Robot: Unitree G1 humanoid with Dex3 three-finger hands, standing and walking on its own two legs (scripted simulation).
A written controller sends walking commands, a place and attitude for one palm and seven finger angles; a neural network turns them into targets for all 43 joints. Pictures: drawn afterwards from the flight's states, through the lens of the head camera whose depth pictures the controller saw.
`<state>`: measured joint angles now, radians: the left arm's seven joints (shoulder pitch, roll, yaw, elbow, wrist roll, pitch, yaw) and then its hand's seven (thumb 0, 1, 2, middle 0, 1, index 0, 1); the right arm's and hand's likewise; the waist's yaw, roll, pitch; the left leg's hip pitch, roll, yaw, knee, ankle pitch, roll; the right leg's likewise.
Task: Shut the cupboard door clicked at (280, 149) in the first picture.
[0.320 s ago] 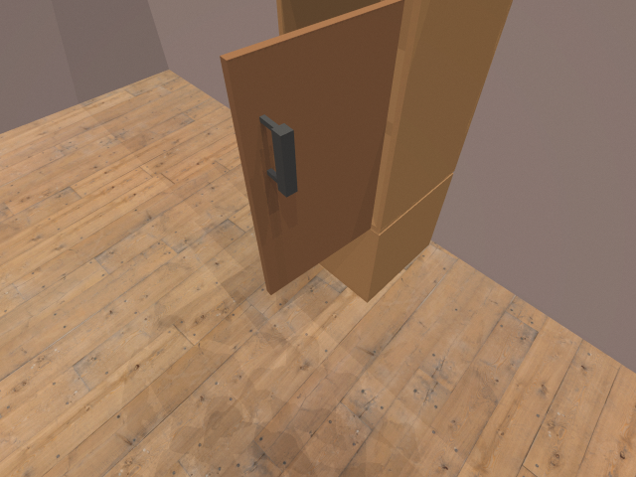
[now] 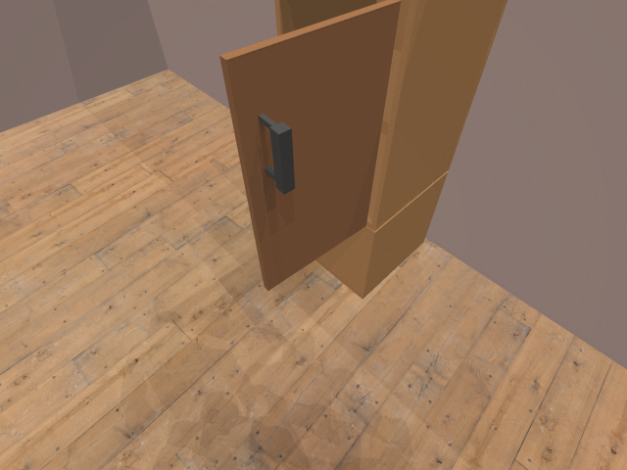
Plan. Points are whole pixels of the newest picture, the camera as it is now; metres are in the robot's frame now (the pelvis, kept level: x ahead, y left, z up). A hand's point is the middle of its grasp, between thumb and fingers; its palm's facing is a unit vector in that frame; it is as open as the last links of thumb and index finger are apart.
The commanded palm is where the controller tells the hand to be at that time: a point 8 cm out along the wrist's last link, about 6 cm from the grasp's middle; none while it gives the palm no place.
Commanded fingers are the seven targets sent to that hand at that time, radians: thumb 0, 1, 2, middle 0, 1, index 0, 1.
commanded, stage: look at it before walking up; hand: left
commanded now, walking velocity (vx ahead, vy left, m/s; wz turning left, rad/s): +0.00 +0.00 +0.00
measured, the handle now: (275, 153) +0.58 +0.10 +0.07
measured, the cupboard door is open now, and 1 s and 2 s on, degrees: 85 85 85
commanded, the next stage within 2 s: walk to a spot facing it in 0.52 s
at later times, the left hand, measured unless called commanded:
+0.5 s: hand out of the picture +0.05 +0.24 -0.16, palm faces -0.01 -0.95 -0.31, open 7.3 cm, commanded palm none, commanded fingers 0.00 0.90 0.90 -0.20 -0.30 -0.20 -0.30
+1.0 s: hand out of the picture +0.05 +0.20 -0.18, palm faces -0.12 -0.96 -0.26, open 7.3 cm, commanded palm none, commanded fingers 0.00 0.90 0.90 -0.20 -0.30 -0.20 -0.30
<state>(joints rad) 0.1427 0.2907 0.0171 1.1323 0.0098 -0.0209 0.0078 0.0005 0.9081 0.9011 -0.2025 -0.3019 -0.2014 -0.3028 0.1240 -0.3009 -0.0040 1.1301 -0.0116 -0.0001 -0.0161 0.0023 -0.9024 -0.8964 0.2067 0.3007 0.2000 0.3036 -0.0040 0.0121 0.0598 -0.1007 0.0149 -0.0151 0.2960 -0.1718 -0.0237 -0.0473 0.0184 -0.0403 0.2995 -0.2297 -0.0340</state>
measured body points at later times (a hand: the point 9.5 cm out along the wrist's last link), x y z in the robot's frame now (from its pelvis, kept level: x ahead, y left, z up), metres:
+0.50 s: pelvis +0.00 +0.00 +0.00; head +0.02 -0.01 +0.45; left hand +0.05 +0.28 -0.14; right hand +0.05 -0.28 -0.15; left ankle -0.01 +0.14 -0.75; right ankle -0.04 -0.09 -0.75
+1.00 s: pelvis -0.02 +0.00 -0.02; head +0.02 -0.01 +0.43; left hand +0.06 +0.25 -0.16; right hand +0.00 -0.26 -0.17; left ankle -0.01 +0.14 -0.75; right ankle -0.04 -0.09 -0.75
